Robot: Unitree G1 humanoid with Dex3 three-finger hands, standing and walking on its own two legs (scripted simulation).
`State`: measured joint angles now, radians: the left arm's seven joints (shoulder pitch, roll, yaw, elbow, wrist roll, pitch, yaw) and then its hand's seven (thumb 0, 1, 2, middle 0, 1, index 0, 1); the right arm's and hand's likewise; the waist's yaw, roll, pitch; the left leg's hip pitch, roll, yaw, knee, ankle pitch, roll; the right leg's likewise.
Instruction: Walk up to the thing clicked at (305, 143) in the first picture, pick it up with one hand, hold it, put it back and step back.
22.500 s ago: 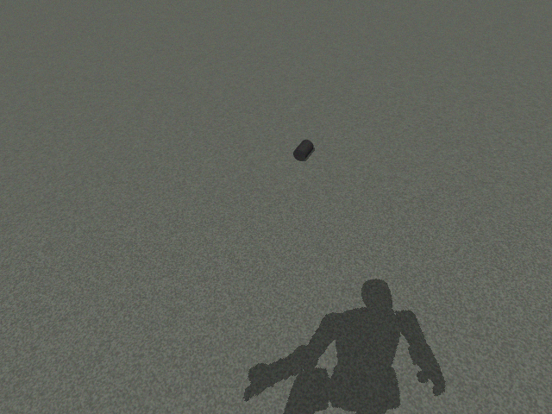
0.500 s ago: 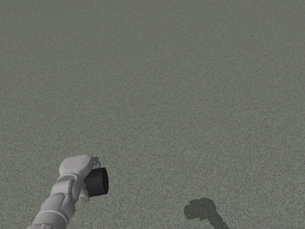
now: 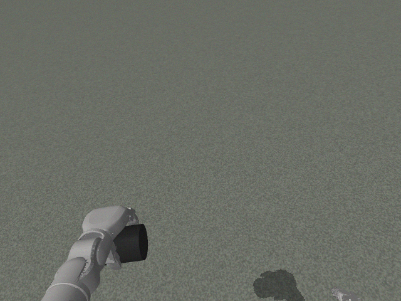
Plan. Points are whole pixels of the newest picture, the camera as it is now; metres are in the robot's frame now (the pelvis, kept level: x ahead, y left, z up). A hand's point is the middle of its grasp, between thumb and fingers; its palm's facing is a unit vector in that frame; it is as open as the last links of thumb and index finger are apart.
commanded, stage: hold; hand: left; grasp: from above
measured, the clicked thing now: (119, 244) +0.31 +0.23 -0.07
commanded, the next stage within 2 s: crouch in 1.14 s
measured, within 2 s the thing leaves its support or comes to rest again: neither
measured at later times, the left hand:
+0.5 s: hand (113, 245) +0.29 +0.22 -0.02, palm faces -0.43 -0.05 -0.90, open 10.3 cm
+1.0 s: hand (113, 241) +0.29 +0.22 -0.02, palm faces -0.44 -0.05 -0.90, open 10.4 cm
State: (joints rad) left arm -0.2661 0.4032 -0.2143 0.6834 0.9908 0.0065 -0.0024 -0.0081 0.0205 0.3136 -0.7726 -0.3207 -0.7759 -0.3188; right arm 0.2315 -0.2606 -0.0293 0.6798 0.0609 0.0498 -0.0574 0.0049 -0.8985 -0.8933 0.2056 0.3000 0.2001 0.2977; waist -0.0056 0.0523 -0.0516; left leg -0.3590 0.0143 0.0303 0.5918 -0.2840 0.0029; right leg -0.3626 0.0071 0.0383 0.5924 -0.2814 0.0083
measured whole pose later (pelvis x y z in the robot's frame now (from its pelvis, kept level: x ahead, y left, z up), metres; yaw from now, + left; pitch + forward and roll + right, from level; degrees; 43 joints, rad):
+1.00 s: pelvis +0.01 +0.00 +0.01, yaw +0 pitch +1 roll +0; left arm -0.23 0.41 -0.21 0.60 0.99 0.00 -0.04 -0.01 0.00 0.36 -0.73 -0.41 -0.73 -0.41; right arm 0.19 -0.26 -0.02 0.67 0.07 0.07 -0.07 0.01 -0.90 -0.90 0.20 0.30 0.20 0.30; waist 0.01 0.05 -0.01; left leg -0.25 0.01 0.03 0.47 -0.24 0.00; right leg -0.26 0.00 0.04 0.49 -0.24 0.00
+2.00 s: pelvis -0.05 +0.01 -0.18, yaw +0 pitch +29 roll -3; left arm -0.72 0.42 -0.11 1.23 1.16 -0.01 0.37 0.00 0.01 0.33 -0.74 -0.40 -0.75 -0.40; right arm 0.26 -0.25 -0.06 0.74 -0.03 0.01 -0.03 0.00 -0.90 -0.89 0.21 0.30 0.20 0.30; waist -0.14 0.04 -0.19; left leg -1.49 0.02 -0.02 1.54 -0.56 0.02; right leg -1.46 0.01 0.00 1.50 -0.56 0.02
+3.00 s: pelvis -0.08 +0.00 -0.39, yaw -4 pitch +36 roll -6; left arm -1.00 0.68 0.06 1.47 1.27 -0.16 0.39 0.00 0.01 0.35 -0.73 -0.39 -0.74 -0.38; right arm 0.19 -0.26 0.03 0.75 -0.13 -0.05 0.13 0.00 -0.91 -0.90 0.21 0.30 0.20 0.30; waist -0.25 0.01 -0.09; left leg -2.21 0.01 -0.09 2.25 -0.68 0.00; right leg -2.16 0.03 -0.07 2.19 -0.67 0.02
